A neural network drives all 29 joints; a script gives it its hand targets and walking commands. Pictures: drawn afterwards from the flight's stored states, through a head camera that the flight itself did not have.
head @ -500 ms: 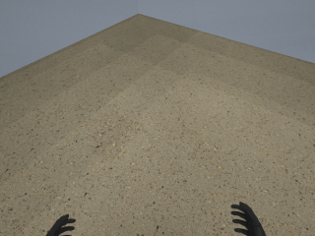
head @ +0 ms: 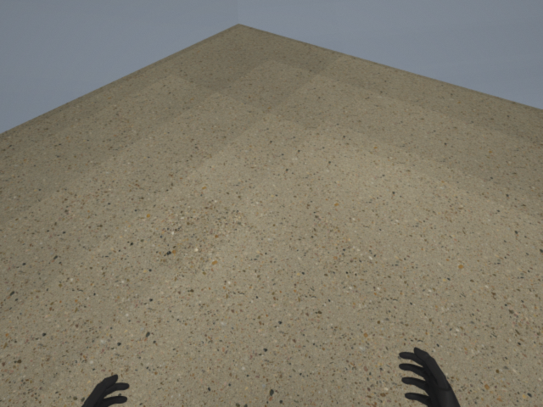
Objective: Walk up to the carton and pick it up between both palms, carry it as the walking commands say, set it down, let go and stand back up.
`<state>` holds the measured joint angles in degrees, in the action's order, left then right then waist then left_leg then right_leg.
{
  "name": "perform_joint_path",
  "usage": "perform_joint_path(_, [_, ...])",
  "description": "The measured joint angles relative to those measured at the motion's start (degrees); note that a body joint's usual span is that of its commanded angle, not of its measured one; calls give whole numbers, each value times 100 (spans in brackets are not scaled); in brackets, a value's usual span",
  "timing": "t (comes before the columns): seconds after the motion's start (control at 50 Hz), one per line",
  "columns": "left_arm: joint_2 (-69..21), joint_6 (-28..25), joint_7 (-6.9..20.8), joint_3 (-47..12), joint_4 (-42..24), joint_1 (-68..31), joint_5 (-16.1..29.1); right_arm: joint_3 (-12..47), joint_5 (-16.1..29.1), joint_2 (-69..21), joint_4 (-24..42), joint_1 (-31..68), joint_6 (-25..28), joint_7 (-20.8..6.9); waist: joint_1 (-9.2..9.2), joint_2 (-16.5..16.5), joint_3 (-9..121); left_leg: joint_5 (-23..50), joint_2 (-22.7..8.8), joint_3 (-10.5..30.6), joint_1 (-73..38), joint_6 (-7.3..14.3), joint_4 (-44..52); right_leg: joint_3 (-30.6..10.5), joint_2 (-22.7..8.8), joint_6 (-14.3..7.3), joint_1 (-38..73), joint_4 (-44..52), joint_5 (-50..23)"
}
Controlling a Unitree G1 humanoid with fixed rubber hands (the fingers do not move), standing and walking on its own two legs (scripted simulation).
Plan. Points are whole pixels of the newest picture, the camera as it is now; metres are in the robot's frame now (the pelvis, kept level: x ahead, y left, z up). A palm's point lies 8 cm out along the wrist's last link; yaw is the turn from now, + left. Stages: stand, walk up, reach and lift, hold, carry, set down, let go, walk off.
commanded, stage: stand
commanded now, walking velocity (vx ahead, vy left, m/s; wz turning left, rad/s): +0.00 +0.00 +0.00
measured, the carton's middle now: out of the picture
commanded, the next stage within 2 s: walk up in 1.00 s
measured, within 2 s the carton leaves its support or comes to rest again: neither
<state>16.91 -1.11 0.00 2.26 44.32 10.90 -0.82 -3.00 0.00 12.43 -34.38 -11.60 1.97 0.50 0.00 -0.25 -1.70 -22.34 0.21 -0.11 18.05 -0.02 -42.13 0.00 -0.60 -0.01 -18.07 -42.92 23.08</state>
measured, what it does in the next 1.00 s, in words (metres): stands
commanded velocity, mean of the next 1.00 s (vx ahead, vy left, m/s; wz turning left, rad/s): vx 0.00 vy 0.00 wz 0.00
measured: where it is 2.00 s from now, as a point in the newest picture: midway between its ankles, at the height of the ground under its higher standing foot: outside the picture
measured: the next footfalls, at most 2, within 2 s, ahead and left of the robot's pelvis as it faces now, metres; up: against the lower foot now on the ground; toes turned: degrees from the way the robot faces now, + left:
none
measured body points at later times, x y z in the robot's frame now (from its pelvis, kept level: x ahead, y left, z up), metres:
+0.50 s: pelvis +0.00 +0.00 +0.00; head +0.00 +0.00 +0.45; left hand +0.12 +0.28 -0.11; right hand +0.16 -0.25 -0.08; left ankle +0.00 +0.12 -0.71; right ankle +0.00 -0.12 -0.71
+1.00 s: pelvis -0.02 +0.00 +0.00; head -0.02 +0.00 +0.45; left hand +0.11 +0.28 -0.11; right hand +0.15 -0.25 -0.08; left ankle +0.00 +0.12 -0.71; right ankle +0.00 -0.12 -0.71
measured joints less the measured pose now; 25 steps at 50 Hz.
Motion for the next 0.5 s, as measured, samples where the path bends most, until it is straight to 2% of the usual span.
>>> perform_joint_path(0.5, [3, -31, 0, 0, 143, 0, 0, 0, 0, 12, 0, 0, -8, 20, 0, 0, -3, 25, 0, 0, 0, 0, -1, 0, 0, 0, 0, 0, -26])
